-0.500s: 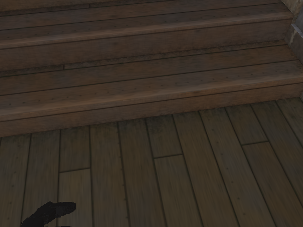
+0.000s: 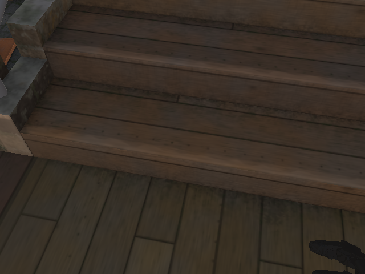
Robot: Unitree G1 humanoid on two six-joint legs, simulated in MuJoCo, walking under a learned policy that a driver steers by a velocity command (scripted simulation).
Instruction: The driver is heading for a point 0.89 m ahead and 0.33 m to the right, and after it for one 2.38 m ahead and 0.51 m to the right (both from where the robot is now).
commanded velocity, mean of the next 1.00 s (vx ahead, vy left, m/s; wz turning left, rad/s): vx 0.50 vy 0.00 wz -0.44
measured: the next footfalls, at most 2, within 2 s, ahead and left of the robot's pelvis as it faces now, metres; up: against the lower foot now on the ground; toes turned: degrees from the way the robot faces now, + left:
right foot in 0.52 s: +0.41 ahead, -0.16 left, +0.00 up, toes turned -17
left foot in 0.98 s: +0.68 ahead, -0.06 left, +0.00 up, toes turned -34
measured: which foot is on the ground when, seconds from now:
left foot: down 0.00-0.52, up 0.54-0.96, down 0.98-1.00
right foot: up 0.00-0.50, down 0.52-0.96, up 0.98-1.00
